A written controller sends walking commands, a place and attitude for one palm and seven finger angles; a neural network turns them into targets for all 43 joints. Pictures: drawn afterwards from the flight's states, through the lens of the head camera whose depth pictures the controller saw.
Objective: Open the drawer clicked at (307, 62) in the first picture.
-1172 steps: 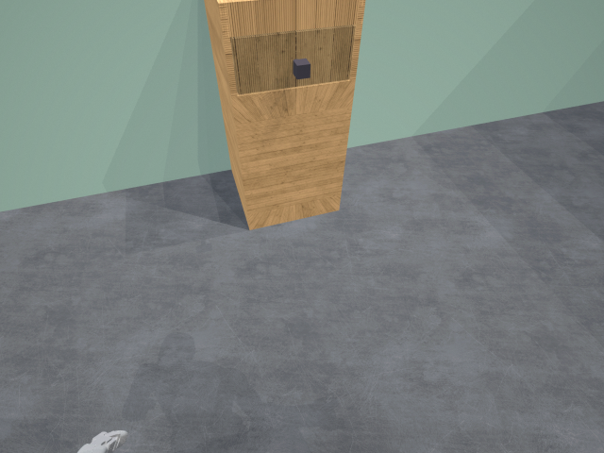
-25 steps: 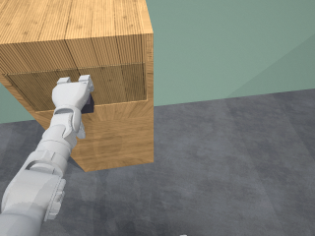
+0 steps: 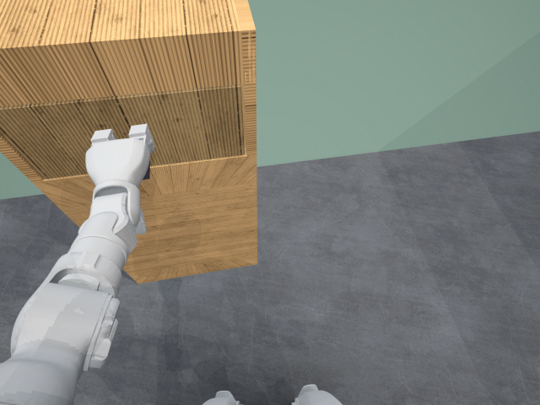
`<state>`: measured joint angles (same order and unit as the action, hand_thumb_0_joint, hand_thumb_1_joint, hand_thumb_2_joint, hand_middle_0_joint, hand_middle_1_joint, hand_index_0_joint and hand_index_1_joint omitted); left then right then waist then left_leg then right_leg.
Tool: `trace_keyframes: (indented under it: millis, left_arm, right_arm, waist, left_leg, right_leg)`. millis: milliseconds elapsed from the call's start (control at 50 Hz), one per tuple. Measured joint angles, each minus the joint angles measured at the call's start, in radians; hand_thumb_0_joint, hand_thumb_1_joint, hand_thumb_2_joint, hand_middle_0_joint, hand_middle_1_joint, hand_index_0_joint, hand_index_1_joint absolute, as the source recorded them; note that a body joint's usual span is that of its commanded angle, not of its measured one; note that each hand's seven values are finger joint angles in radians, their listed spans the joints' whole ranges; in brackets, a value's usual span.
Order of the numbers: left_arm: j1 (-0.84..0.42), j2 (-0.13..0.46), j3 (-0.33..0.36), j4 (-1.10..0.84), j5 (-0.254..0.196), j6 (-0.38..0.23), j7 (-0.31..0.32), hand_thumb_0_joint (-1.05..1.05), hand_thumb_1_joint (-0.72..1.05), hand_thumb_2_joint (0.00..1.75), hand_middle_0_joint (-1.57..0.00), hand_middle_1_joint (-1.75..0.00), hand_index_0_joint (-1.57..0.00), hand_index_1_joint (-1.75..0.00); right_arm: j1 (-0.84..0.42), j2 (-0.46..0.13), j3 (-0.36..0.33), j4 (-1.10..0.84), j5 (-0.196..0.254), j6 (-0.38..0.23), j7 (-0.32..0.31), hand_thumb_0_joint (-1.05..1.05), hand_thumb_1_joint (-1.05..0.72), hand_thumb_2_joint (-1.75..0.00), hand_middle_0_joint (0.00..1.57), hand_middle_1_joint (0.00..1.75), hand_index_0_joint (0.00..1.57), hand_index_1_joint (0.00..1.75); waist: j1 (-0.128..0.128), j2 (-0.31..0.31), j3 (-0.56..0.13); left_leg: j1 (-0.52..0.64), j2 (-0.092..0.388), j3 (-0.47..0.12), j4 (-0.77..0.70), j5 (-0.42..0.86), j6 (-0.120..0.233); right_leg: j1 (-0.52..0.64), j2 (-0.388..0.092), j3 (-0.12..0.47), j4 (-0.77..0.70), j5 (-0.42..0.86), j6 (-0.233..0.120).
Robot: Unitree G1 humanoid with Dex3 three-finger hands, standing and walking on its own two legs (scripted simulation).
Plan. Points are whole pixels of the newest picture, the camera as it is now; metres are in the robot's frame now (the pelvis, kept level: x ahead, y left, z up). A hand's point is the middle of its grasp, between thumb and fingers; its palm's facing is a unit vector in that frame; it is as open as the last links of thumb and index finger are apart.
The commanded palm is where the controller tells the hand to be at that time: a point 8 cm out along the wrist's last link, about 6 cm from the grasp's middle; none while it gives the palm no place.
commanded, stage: lower the fingers behind the handle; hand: left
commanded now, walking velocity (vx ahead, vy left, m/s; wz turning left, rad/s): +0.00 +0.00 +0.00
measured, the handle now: (133, 153) +0.52 +0.21 +0.01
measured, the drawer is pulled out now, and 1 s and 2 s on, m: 0.00 0.00 0.08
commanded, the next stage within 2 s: close the thumb around the handle in 0.32 s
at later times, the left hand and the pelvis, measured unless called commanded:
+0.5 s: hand (129, 180) +0.48 +0.22 +0.00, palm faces -0.05 -0.02 -1.00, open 13.7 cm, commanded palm +0.45 +0.21 +0.06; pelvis +0.01 +0.00 +0.00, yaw +0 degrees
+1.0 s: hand (129, 181) +0.47 +0.22 +0.00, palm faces -0.04 -0.05 -1.00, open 8.1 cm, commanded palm +0.45 +0.22 +0.06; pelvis +0.01 +0.00 +0.00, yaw +0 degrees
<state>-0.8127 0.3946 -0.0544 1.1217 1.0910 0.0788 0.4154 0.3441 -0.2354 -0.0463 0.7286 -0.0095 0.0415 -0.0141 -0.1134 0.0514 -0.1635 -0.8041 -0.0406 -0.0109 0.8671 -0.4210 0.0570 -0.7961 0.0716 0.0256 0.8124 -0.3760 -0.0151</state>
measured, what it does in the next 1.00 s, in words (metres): stands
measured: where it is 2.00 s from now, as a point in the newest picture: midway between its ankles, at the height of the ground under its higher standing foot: outside the picture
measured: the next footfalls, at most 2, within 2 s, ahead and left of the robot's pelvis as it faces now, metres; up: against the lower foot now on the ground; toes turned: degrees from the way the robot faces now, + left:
none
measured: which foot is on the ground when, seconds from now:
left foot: down 0.00-1.00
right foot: down 0.00-1.00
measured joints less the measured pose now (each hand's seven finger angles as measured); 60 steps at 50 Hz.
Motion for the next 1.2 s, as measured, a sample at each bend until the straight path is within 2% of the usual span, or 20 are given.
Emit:
trace_keyframes:
  millis: [80, 520, 660, 900, 1060, 1200]
  left_arm:
    - [0.005, 0.011, 0.009, -0.017, 0.008, -0.022, 0.003, 0.00, -0.49, 0.30, -0.32, -1.20, -0.31, -1.20]
    - [0.022, 0.015, 0.004, -0.026, -0.006, -0.024, -0.004, 0.00, -0.46, 0.31, -0.32, -1.20, -0.32, -1.20]
    - [0.039, 0.013, 0.020, -0.041, -0.006, -0.034, 0.000, 0.00, -0.24, 0.41, -0.33, -1.23, -0.33, -1.23]
    - [0.040, 0.018, 0.016, -0.042, -0.006, -0.034, 0.000, 0.00, 0.37, 0.67, -0.38, -1.29, -0.36, -1.28]
    - [0.051, 0.008, 0.027, -0.045, -0.006, -0.043, 0.003, 0.02, 0.43, 0.70, -0.40, -1.33, -0.23, -1.33]
    - [0.044, 0.009, 0.033, -0.036, 0.003, -0.040, 0.010, 0.01, 0.42, 0.71, -0.41, -1.34, -0.23, -1.35]
  right_arm:
    - [0.009, -0.005, -0.004, 0.001, -0.005, -0.006, -0.002, 0.00, -0.91, -0.90, 0.20, 0.30, 0.20, 0.30]
    - [0.004, -0.010, -0.008, 0.002, -0.001, -0.001, -0.002, 0.00, -0.91, -0.90, 0.20, 0.30, 0.20, 0.30]
    - [-0.004, -0.009, -0.005, 0.001, -0.002, 0.007, -0.001, 0.00, -0.91, -0.90, 0.20, 0.30, 0.20, 0.30]
    - [-0.009, -0.009, -0.002, -0.004, 0.000, 0.014, -0.003, 0.00, -0.91, -0.90, 0.20, 0.30, 0.20, 0.30]
    - [-0.003, -0.010, -0.004, -0.002, -0.002, 0.017, -0.002, 0.00, -0.91, -0.90, 0.20, 0.30, 0.20, 0.30]
    - [-0.007, -0.009, -0.002, 0.002, -0.003, 0.018, -0.003, 0.00, -0.91, -0.90, 0.20, 0.30, 0.20, 0.30]
  waist:
    - [0.000, 0.004, -0.004]
    - [0.007, 0.008, -0.005]
    - [0.011, 0.006, -0.009]
    - [0.009, 0.003, -0.006]
    - [0.010, 0.001, -0.009]
    - [0.003, 0.000, -0.008]
  left_leg:
    - [-0.018, 0.002, 0.000, 0.015, -0.006, -0.001]
    - [-0.006, 0.004, -0.008, 0.007, -0.011, -0.005]
    - [-0.001, 0.006, -0.004, 0.006, -0.015, -0.005]
    - [0.007, 0.006, -0.004, -0.003, -0.013, -0.004]
    - [0.005, 0.005, -0.003, 0.000, -0.014, -0.002]
    - [-0.001, 0.005, -0.002, 0.008, -0.015, 0.000]
  right_leg:
    - [-0.018, 0.002, -0.001, 0.013, -0.005, -0.001]
    - [-0.003, 0.004, -0.008, 0.003, -0.010, -0.005]
    - [-0.001, 0.006, -0.004, 0.004, -0.013, -0.005]
    - [0.008, 0.006, -0.004, -0.006, -0.011, -0.005]
    - [0.007, 0.005, -0.003, -0.005, -0.011, -0.003]
    - [0.001, 0.005, -0.002, 0.001, -0.010, -0.001]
